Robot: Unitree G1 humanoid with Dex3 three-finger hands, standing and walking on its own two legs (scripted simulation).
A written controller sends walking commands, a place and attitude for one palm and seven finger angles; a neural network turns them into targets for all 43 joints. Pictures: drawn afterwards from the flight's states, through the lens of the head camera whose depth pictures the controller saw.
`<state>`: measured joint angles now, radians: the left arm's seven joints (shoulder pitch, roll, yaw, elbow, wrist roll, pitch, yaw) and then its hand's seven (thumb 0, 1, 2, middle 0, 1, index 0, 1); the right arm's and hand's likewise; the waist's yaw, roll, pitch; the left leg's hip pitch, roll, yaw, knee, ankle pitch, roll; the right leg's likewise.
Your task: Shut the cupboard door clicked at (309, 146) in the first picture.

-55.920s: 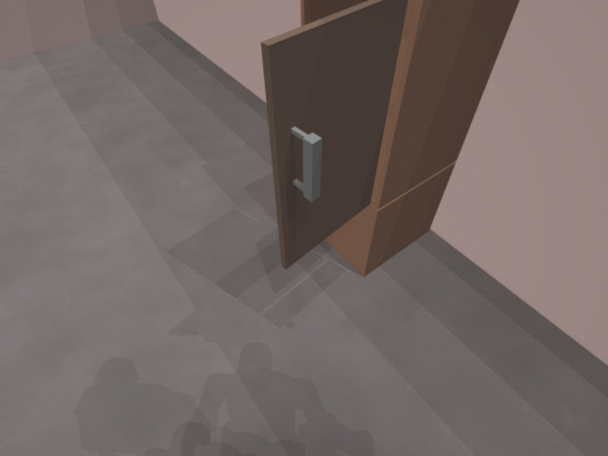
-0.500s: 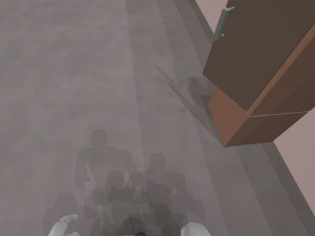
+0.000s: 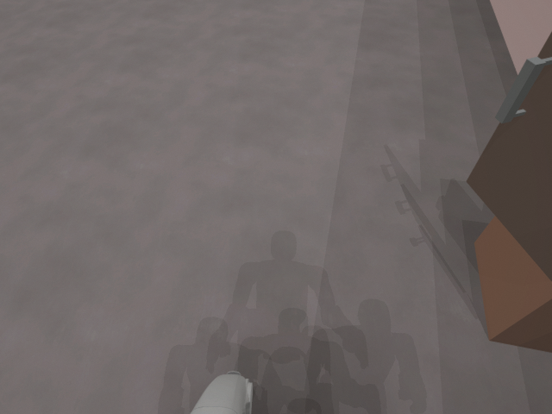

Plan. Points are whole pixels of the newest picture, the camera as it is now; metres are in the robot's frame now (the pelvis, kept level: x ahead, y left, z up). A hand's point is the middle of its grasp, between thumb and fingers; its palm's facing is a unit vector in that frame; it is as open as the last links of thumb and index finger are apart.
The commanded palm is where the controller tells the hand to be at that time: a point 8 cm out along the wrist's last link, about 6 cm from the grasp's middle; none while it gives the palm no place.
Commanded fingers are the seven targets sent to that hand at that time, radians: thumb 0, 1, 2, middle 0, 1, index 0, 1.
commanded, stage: walk to a spot facing it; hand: left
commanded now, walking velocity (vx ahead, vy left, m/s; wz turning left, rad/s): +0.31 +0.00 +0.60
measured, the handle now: (526, 90) +0.76 -0.54 +0.00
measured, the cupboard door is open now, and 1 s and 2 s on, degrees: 28 28 28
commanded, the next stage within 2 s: turn to face it in 0.64 s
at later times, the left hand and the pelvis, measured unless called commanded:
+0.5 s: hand (145, 383) +0.20 +0.26 -0.19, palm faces +0.30 -0.94 -0.17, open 7.4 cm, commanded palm none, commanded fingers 0.00 0.90 0.90 -0.20 -0.30 -0.20 -0.30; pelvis +0.21 +0.07 -0.01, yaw +15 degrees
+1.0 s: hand (153, 254) +0.46 +0.31 -0.17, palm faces +0.30 -0.92 -0.23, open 7.3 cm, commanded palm none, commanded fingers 0.00 0.90 0.90 -0.20 -0.30 -0.20 -0.30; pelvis +0.46 +0.12 +0.00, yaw +18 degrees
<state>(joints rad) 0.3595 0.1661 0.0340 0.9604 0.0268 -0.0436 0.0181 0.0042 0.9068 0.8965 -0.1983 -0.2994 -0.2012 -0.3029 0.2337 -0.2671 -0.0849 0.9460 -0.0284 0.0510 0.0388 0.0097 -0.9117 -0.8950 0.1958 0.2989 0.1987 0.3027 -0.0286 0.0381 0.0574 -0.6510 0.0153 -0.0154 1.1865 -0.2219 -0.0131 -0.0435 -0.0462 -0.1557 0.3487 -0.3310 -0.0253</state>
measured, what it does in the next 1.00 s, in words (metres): walks ahead, turning left: left foot, then right foot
